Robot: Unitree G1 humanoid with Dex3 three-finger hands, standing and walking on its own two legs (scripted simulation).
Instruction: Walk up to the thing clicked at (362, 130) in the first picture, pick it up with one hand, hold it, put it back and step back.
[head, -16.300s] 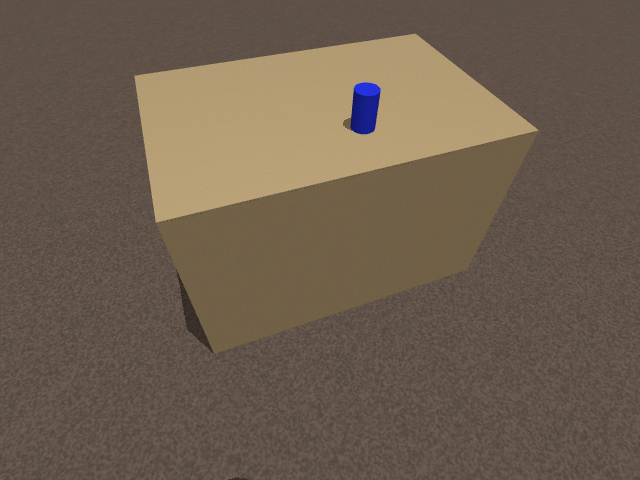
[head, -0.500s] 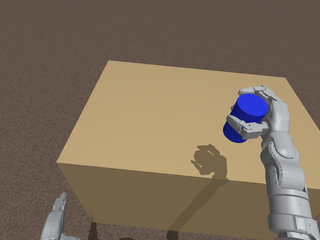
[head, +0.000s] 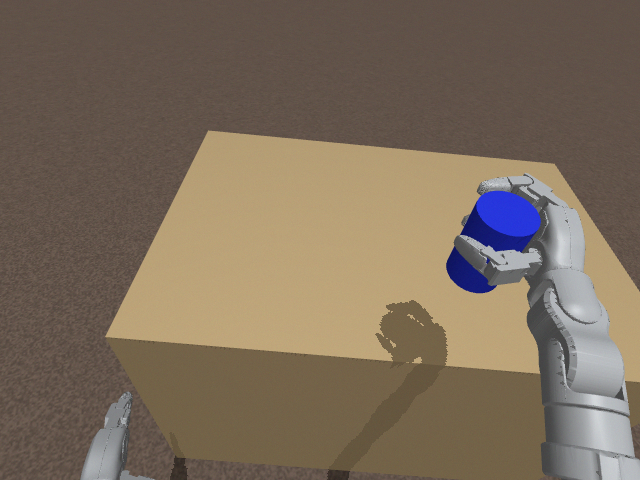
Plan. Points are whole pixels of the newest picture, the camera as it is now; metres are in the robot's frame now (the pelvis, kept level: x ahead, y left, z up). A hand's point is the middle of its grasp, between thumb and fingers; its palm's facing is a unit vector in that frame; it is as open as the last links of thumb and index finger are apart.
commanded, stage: hold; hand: right
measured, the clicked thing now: (488, 244) +0.35 -0.17 +0.16
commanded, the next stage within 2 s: none
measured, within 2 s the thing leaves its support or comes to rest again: neither
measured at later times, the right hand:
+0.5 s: hand (503, 237) +0.33 -0.17 +0.19, palm faces +0.13 +0.99 -0.02, open 9.5 cm
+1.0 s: hand (499, 234) +0.34 -0.17 +0.19, palm faces +0.12 +0.99 -0.02, open 9.5 cm
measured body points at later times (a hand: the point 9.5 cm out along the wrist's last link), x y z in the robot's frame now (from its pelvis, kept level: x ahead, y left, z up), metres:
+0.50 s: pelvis +0.00 +0.00 +0.00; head -0.03 +0.03 +0.45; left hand +0.16 +0.26 -0.08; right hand +0.32 -0.23 +0.20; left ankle -0.02 +0.12 -0.74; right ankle +0.02 -0.14 -0.74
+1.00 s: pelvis +0.00 +0.00 +0.00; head -0.02 +0.03 +0.45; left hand +0.17 +0.26 -0.08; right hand +0.32 -0.22 +0.20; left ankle -0.02 +0.12 -0.74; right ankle +0.02 -0.14 -0.74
